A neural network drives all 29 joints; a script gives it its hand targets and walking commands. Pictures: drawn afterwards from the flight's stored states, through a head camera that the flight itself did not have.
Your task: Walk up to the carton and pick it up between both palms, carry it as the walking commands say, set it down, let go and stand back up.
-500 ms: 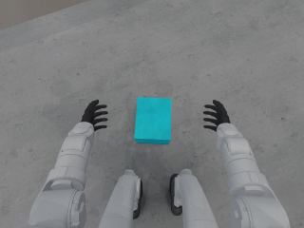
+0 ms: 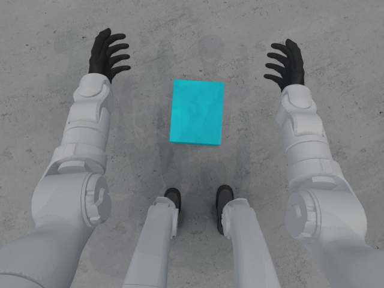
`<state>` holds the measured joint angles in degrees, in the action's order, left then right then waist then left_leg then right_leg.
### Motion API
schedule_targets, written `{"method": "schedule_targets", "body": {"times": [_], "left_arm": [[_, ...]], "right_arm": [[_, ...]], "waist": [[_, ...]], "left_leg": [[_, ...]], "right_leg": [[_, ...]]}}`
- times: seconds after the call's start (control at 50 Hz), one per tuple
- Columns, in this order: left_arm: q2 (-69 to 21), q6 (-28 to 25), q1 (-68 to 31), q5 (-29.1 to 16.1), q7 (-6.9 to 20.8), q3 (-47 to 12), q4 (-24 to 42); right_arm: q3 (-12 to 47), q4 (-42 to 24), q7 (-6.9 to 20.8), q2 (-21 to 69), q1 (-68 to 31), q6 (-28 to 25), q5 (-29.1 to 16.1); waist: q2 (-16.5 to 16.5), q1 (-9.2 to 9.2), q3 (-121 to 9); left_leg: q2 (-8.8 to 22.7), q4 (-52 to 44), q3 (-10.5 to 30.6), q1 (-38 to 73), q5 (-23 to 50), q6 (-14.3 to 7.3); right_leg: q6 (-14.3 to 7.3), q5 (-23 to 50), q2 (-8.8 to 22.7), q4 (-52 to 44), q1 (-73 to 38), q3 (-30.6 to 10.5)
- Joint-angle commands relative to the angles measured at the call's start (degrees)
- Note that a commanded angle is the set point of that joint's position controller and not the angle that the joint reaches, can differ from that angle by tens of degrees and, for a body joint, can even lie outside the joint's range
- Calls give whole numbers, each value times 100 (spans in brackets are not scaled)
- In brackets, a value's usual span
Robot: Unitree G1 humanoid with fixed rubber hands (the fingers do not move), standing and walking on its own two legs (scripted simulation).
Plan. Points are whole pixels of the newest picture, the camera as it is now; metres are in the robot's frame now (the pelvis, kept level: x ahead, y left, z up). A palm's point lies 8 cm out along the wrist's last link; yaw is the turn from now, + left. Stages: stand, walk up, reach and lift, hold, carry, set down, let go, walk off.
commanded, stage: reach and lift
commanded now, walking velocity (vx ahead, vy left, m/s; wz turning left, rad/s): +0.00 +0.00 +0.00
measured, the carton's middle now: (196, 115) +0.49 +0.02 -0.58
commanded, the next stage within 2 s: none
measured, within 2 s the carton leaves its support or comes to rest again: neither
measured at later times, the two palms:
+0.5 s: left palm (128, 92) +0.49 +0.19 -0.23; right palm (270, 95) +0.49 -0.16 -0.23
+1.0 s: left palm (140, 101) +0.50 +0.20 -0.37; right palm (253, 107) +0.49 -0.16 -0.37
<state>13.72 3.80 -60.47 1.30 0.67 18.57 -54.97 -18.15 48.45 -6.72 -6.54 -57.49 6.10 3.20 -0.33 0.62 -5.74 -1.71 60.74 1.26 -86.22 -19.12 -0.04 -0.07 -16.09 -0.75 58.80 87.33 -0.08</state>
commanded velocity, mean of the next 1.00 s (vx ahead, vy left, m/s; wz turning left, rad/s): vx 0.00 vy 0.00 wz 0.00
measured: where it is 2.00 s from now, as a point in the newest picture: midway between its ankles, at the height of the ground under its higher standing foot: (198, 220)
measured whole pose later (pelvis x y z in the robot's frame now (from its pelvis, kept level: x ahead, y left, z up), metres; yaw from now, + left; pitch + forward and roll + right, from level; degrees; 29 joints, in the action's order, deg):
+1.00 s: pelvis -0.04 +0.00 -0.23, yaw -1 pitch +48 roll -1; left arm 19.2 4.3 -77.3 -5.8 -3.4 11.7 -63.5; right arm -12.6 55.9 -8.8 -13.1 -74.2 6.0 -4.6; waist 0.1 0.4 2.9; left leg -3.5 112.2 0.8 -128.1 -32.1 0.4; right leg 2.2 -28.2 -3.5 109.6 129.5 -1.4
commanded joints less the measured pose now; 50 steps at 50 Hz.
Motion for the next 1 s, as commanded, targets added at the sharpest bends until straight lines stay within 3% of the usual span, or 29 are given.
{"method": "schedule_targets", "body": {"times": [0.0,0.02,0.08,0.12,0.2,0.22,0.24,0.3,0.32,0.34,0.4,0.42,0.44,0.5,0.54,0.58,0.62,0.66,0.72,0.74,0.76,0.8,0.84,0.86,0.88,0.9,0.92,0.96,0.98], "left_arm": [[725,-156,-1519,82,-17,108,431],[747,-136,-1521,156,7,151,558],[469,-11,-1560,95,5,5,898],[264,43,-994,232,3,14,598],[161,-135,-975,339,-71,153,724],[264,-244,-1108,279,-77,149,970],[111,-179,-1114,265,-85,133,631],[248,-186,-1484,321,-203,236,403],[8,-140,-1042,275,-137,201,-164],[139,-128,-1412,264,-151,74,385],[153,-181,-994,338,-259,70,289],[322,-239,-1144,195,-272,-7,309],[568,-237,-1839,70,-330,-132,991],[785,-216,-1470,-326,-397,-221,801],[1033,-139,-1602,-419,-374,-357,1008],[960,-64,-1761,-484,-388,-401,718],[1070,-40,-2188,-735,-429,-503,1188],[1036,-9,-1925,-676,-358,-411,619],[1154,59,-2304,-586,-329,-511,241],[803,52,-2082,-572,-248,-651,-100],[892,51,-2472,-690,-257,-617,219],[1041,51,-2554,-582,-216,-450,-557],[1158,19,-2671,-570,-282,-526,-391],[1475,-29,-2986,-520,-346,-340,-141],[1230,-5,-2921,-601,-392,-522,-246],[1343,-30,-2872,-621,-395,-509,-375],[1236,-39,-2893,-746,-386,-665,-446],[1272,-46,-2947,-769,-442,-767,-275],[1294,-63,-3200,-739,-467,-638,-380]], "right_arm": [[-113,-388,-27,-412,-1472,-142,75],[-249,-780,-20,-535,-1453,-162,162],[-255,-603,127,-482,-1324,-79,234],[-198,-459,199,-313,-1081,-62,227],[-484,-524,273,-393,-833,-334,382],[-372,-396,279,-216,-835,-355,324],[-453,-429,221,-477,-937,-412,308],[-481,-242,241,-486,-1577,-393,379],[-179,-100,251,-247,-1215,-378,295],[-439,-629,241,-592,-1619,-360,230],[-551,-102,156,-720,-1389,-323,392],[-99,-68,149,-534,-1318,-369,82],[-246,-733,67,-976,-1774,-405,8],[127,-565,-114,-642,-1453,-268,-81],[380,-867,-116,-508,-1626,-202,-381],[340,-671,-144,-779,-1882,-72,-475],[506,-1222,-173,-874,-2166,-71,-674],[527,-295,-204,-757,-1864,1,-649],[193,-68,-220,-964,-1882,38,-474],[263,-10,-207,-879,-2252,2,-518],[289,-262,-216,-1122,-2394,-49,-396],[234,308,-180,-899,-2456,-21,-434],[454,-168,-191,-933,-2827,-55,-584],[405,-308,-254,-911,-3031,-75,-577],[492,-139,-246,-1202,-2951,-105,-685],[670,305,-243,-872,-2679,-79,-838],[618,225,-241,-1067,-3025,-103,-796],[531,300,-199,-1023,-2809,-116,-794],[708,527,-161,-928,-2983,-108,-850]], "waist": [[132,72,-4997],[2,-83,-5176],[-5,40,-5705],[400,222,-5514],[479,-181,-5094],[257,112,-5177],[352,-152,-5182],[-133,38,-4201],[-13,97,-4059],[112,49,-4441],[131,-24,-4702],[226,245,-4884],[261,-135,-5731],[-278,-27,-6268],[-317,230,-6732],[202,131,-6284],[-47,100,-6798],[75,210,-5736],[156,-179,-5128],[204,30,-4616],[-199,-221,-5035],[-43,8,-4395],[-75,279,-4813],[-348,119,-4746],[-114,-13,-5177],[64,359,-5257],[36,53,-5066],[86,37,-4967],[113,293,-4868]], "left_leg": [[-248,-193,-121,2005,1990,242],[-240,-214,-165,2408,2138,223],[-323,-304,-23,2512,2103,213],[-271,-248,-50,2973,2667,201],[-96,212,258,2953,3408,312],[-188,347,196,2752,3127,292],[-136,521,172,2712,3024,344],[-214,461,309,1366,1634,245],[-185,724,91,1196,1678,232],[-205,1017,110,1345,1184,290],[-285,1321,73,1218,1666,276],[-269,1461,-54,1119,1498,345],[-251,1830,-89,1291,1674,337],[-320,2154,-147,422,2125,368],[-359,2355,-199,679,2168,254],[-275,2685,-325,280,1667,284],[-264,2862,-201,651,1687,248],[-334,2999,-482,-579,1037,334],[-249,3187,-291,-735,186,267],[-248,3308,-348,-1135,-38,249],[-238,3327,-217,-974,119,178],[-234,3575,-352,-1734,-330,269],[-241,3718,-308,-1325,-57,232],[-142,3779,-177,-1353,-140,117],[-154,3877,-256,-1106,97,157],[-146,4111,-423,-1088,232,255],[-119,4107,-307,-1301,355,222],[-133,4108,-210,-1079,46,162],[-108,4178,-177,-1127,300,171]], "right_leg": [[228,2014,-279,51,-3668,-224],[376,2085,-346,-48,-3395,-115],[146,1964,-277,219,-3917,-42],[191,1934,-348,185,-2785,-40],[221,2082,-370,481,-1385,154],[150,1889,-399,539,-1456,-49],[272,1894,-364,533,-1411,60],[307,941,-351,994,-890,-12],[337,881,-345,983,-680,-10],[269,575,-410,1263,-900,161],[390,735,-491,1887,-345,244],[266,634,-414,1821,-361,129],[267,1093,-527,2169,-795,294],[330,2023,-381,2578,-1656,104],[374,1904,-396,2836,-1897,139],[385,1428,-368,3032,-1153,-23],[362,1312,-396,3199,-1131,199],[242,903,-360,3132,-1000,-91],[319,107,-398,3292,-106,110],[337,-121,-425,3413,240,63],[351,3,-379,3571,-75,232],[353,-320,-344,3686,99,48],[385,-185,-310,3901,3,73],[415,-195,-321,4081,180,110],[407,58,-337,4212,112,191],[340,140,-337,4254,-179,39],[362,311,-244,4503,48,108],[316,-98,-267,4516,559,282],[335,40,-246,4637,549,195]]}}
